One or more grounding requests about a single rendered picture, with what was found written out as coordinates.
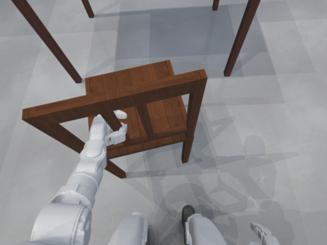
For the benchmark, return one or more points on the right robot shin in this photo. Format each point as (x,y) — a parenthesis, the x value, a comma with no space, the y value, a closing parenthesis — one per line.
(194,215)

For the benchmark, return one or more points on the chair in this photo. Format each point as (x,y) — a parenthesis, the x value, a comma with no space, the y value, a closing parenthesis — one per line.
(150,95)

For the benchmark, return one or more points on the left robot hand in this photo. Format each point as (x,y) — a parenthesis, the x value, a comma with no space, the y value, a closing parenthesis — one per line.
(99,129)

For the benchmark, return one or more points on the robot left upper arm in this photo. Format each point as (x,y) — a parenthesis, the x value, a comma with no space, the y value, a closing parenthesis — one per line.
(62,224)

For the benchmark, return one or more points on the right robot foot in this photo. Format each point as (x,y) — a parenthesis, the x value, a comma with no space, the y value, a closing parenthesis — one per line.
(187,211)

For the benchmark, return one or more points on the robot left forearm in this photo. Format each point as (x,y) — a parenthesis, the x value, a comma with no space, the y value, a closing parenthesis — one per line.
(84,181)

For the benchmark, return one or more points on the right robot hand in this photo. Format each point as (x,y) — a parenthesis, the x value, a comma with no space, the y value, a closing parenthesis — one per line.
(264,234)

